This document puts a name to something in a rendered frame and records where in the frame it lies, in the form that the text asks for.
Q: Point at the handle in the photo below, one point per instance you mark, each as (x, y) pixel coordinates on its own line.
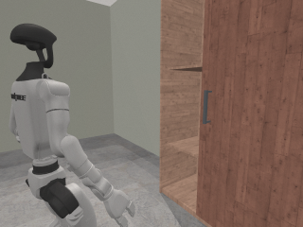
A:
(205, 121)

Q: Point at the left robot forearm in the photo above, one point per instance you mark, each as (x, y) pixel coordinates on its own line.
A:
(17, 138)

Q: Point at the robot right thigh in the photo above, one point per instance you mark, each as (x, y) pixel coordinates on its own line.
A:
(70, 202)

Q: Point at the robot right hand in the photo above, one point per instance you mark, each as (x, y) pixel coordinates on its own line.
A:
(116, 205)

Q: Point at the right robot forearm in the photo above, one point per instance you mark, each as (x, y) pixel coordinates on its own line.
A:
(78, 163)

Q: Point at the wardrobe door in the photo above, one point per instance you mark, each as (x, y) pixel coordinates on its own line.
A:
(250, 161)

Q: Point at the humanoid robot torso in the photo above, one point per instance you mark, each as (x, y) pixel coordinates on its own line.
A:
(31, 123)

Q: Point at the robot left upper arm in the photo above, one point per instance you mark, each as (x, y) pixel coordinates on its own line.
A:
(12, 120)

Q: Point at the robot right upper arm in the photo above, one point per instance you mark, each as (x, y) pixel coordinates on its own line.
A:
(55, 95)

